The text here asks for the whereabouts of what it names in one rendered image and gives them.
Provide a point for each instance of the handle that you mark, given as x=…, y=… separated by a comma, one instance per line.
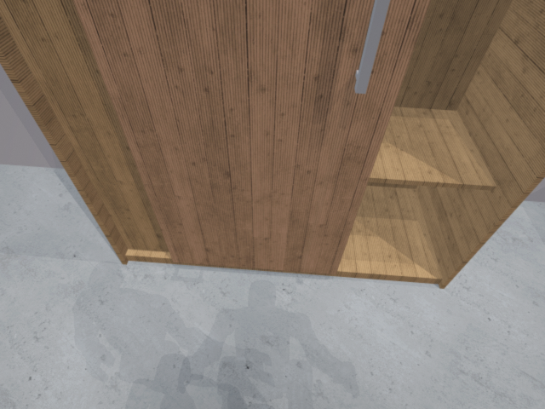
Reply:
x=372, y=40

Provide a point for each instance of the wardrobe door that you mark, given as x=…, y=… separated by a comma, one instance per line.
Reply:
x=243, y=121
x=51, y=39

